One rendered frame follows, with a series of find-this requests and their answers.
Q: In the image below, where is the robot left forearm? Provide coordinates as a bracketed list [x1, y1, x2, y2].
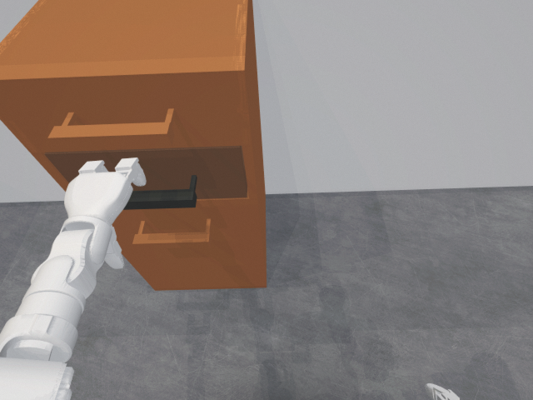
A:
[0, 216, 112, 363]

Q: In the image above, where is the right robot hand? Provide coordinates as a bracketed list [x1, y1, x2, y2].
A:
[426, 383, 460, 400]

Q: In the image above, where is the cabinet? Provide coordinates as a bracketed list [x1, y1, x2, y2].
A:
[0, 0, 267, 291]

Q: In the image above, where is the left robot hand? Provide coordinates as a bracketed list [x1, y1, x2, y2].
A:
[64, 157, 147, 269]

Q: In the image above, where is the handle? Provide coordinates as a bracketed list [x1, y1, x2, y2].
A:
[48, 122, 175, 150]
[123, 175, 197, 210]
[132, 232, 212, 249]

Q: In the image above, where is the robot left upper arm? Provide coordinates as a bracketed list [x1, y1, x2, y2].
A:
[0, 357, 74, 400]

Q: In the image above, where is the drawer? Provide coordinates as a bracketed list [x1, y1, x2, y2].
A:
[44, 146, 247, 199]

